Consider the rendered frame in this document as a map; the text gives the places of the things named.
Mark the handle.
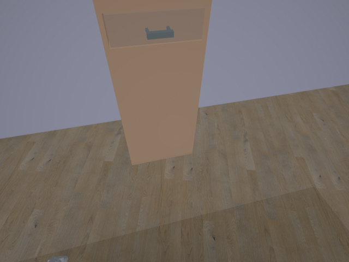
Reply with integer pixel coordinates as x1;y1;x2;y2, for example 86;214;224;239
145;26;174;40

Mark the cabinet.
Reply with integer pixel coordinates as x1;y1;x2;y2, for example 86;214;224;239
93;0;212;165

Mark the drawer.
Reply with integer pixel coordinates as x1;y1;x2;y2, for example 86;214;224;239
104;7;205;48

